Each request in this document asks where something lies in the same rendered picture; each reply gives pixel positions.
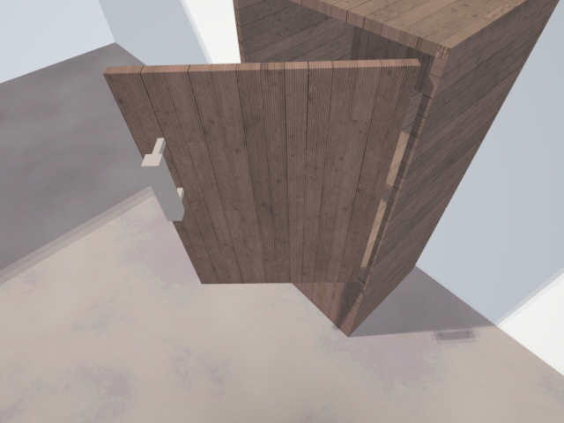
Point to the cupboard door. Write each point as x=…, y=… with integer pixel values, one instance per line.
x=283, y=165

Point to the handle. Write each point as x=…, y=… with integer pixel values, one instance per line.
x=161, y=181

